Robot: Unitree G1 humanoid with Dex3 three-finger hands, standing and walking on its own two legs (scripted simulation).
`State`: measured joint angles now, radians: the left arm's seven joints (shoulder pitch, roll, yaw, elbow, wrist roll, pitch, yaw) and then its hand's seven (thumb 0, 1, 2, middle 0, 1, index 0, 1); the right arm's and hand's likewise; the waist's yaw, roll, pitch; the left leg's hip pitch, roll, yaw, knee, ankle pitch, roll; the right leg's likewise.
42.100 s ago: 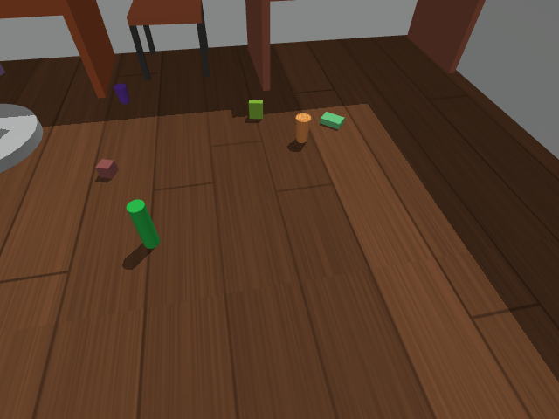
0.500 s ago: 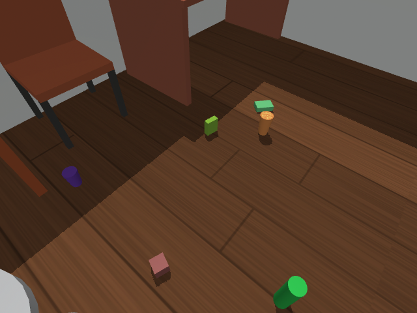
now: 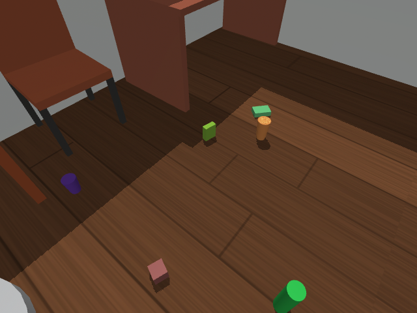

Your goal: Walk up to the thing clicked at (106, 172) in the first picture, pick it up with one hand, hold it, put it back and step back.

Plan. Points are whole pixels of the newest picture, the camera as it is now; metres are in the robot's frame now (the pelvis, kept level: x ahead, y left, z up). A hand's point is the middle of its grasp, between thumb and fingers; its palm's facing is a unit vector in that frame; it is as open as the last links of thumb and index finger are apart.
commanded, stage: stand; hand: left
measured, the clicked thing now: (158, 271) +0.41 +0.24 -0.75
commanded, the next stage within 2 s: none
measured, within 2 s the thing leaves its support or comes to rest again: neither
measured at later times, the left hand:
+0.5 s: hand out of the picture +0.09 +0.24 -0.15, palm faces -0.03 -0.94 -0.35, open 7.3 cm
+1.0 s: hand out of the picture +0.09 +0.24 -0.15, palm faces -0.03 -0.94 -0.35, open 7.3 cm
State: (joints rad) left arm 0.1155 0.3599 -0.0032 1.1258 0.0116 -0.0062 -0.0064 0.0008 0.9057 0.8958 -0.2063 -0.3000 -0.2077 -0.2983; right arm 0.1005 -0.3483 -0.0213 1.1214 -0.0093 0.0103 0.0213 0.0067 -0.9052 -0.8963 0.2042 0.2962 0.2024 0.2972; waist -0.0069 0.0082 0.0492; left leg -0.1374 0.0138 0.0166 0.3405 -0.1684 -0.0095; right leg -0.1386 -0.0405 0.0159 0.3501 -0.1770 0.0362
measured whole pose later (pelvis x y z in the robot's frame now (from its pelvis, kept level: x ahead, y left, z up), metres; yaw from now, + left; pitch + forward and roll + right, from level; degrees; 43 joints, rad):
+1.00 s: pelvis +0.02 -0.01 +0.00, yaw +0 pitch -2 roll +0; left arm 0.11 0.35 0.00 1.13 0.01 0.00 -0.01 0.00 0.91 0.90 -0.21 -0.30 -0.21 -0.30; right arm 0.11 -0.35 0.00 1.13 -0.01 0.00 0.01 0.01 -0.90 -0.90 0.20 0.30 0.20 0.30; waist -0.01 0.01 0.05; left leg -0.10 0.03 0.00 0.31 -0.18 -0.03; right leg -0.10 -0.02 0.00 0.32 -0.19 0.02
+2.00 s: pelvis +0.02 +0.00 +0.00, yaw +1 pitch -2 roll +0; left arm 0.12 0.35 -0.01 1.12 0.01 0.00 -0.01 0.00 0.91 0.90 -0.21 -0.30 -0.21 -0.30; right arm 0.11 -0.35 0.00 1.12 -0.01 0.00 0.01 0.01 -0.90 -0.90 0.20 0.30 0.20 0.30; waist 0.00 0.00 0.05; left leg -0.11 0.02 0.00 0.32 -0.19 -0.02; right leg -0.09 -0.04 0.00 0.31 -0.19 0.03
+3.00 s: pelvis +0.00 +0.00 -0.10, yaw +1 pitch +19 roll -2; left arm 0.22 0.31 0.14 0.49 0.29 0.24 0.06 -0.01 -0.44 0.83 -0.25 -0.93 -0.25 -0.94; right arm 0.18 -0.22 -0.03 0.56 0.00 -0.12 -0.02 0.01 -0.94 -0.90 0.20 0.30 0.20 0.30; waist -0.02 0.00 -0.13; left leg -0.99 0.03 -0.04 1.19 -0.54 -0.01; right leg -0.95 -0.02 -0.01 1.15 -0.54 0.03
